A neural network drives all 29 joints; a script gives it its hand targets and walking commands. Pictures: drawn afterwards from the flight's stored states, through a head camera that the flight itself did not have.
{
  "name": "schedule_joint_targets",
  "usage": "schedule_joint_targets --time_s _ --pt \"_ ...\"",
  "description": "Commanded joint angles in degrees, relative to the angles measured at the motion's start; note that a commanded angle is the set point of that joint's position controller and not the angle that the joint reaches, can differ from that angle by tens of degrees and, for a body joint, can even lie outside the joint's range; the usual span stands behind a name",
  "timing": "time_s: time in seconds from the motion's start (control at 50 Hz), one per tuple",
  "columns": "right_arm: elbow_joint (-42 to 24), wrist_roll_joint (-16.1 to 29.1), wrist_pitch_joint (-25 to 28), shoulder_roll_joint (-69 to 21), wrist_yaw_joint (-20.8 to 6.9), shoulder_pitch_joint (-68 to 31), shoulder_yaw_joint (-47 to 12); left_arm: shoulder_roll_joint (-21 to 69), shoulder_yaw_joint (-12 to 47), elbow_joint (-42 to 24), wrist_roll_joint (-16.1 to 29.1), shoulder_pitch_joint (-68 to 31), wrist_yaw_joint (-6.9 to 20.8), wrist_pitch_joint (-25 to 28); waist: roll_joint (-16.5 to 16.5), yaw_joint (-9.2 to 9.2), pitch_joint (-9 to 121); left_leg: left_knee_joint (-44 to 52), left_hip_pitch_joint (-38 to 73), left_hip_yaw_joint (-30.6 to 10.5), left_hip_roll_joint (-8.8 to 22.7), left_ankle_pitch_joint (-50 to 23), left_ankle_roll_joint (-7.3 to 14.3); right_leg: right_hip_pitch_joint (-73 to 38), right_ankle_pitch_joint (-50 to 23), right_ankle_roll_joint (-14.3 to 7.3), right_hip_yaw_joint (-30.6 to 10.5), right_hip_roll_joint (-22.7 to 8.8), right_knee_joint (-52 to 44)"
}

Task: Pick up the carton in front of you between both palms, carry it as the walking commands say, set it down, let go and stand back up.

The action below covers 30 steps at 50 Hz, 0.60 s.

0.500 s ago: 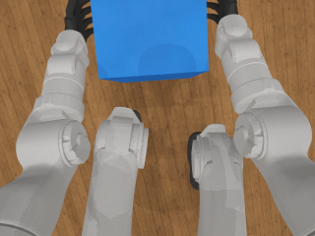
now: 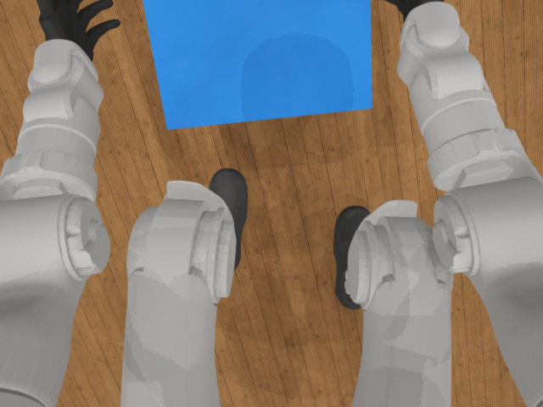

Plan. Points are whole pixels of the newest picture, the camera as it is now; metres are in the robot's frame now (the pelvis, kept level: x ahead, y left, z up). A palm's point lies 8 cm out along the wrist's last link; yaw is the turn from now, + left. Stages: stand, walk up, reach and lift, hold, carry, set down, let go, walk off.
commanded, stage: set down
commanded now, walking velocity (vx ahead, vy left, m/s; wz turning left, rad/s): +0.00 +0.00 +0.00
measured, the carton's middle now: (264, 35) +0.49 +0.09 -0.25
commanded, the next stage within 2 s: let go in 1.06 s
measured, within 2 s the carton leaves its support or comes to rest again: neither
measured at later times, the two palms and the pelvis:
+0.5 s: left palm out of the picture +0.47 +0.30 -0.03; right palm out of the picture +0.55 -0.07 -0.03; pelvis +0.02 +0.01 +0.09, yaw +1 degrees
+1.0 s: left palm out of the picture +0.46 +0.31 +0.12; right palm out of the picture +0.55 -0.08 +0.12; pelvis +0.05 +0.01 +0.22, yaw +2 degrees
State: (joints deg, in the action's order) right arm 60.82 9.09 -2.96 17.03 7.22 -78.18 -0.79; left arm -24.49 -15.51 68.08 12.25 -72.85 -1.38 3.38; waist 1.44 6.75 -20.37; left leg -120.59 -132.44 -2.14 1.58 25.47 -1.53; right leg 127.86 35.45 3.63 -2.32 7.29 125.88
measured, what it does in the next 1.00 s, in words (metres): rises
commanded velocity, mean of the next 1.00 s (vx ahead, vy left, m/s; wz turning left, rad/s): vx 0.00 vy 0.00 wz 0.00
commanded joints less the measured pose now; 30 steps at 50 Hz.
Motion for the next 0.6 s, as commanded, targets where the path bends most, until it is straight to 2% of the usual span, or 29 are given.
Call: schedule_joint_targets --time_s 0.0,0.06,0.14,0.2,0.26,0.34,0.44,0.58 --pt "-11.6 0.7 1.0 3.5 0.6 -15.5 -0.3 -7.7 1.8 -8.9 3.1 -11.9 0.2 0.8 4.9 3.93 72.4 6.3 41.4 3.1 0.0 -21.2 0.0 -26.3 -13.9 0.0 4.9 -3.1 -10.6" --pt "-16.0 0.0 0.1 3.8 1.3 -12.6 0.6 -9.1 0.6 -12.6 2.6 -7.5 -0.4 -0.4 5.0 5.02 80.5 7.7 48.7 4.1 -0.7 -22.4 -0.2 -29.1 -13.3 0.1 6.5 -2.5 -11.2" --pt "-22.0 -1.3 -2.3 2.9 1.6 -9.0 2.8 -8.2 -0.7 -21.3 0.0 -3.5 -1.2 -3.3 2.6 6.03 87.9 11.0 57.7 6.5 -1.9 -21.1 -0.5 -30.3 -10.3 -0.5 8.6 -0.7 -14.1" --pt "-21.4 -3.5 -4.6 2.8 1.7 -6.4 5.6 -5.4 -1.3 -25.4 -2.0 -2.6 -1.4 -6.2 0.8 4.59 83.6 14.5 56.7 7.5 -2.7 -16.2 -0.9 -28.2 -6.0 -1.3 9.2 0.0 -17.6" --pt "-16.7 -5.7 -5.3 2.6 1.3 -3.7 9.1 -1.6 -1.4 -24.7 -3.9 -2.2 -1.2 -7.4 -1.3 2.25 74.1 17.5 52.3 6.8 -3.0 -12.0 -1.3 -22.3 -2.7 -1.9 9.1 -0.1 -20.6" --pt "-12.4 -7.3 -4.2 1.7 0.3 -1.5 11.6 1.1 -1.3 -23.3 -5.5 -0.9 -0.5 -7.3 -2.9 0.96 70.8 20.5 51.0 6.1 -3.3 -12.6 -1.8 -19.4 -3.5 -2.0 8.5 -0.1 -24.0" --pt "-12.6 -7.7 -3.5 0.5 -0.1 -0.2 11.4 1.0 -2.7 -23.1 -6.8 2.4 -0.1 -7.2 -1.8 2.34 74.3 24.4 51.8 6.4 -3.8 -14.3 -1.8 -23.3 -5.3 -1.7 7.8 0.1 -28.3" --pt "-21.2 -8.0 -4.9 -1.3 0.0 1.2 9.4 -0.9 -5.0 -28.6 -6.9 6.0 1.1 -8.3 2.9 3.86 83.7 29.8 56.5 7.8 -4.3 -18.5 -1.2 -35.2 -10.0 -0.7 7.6 0.4 -34.4"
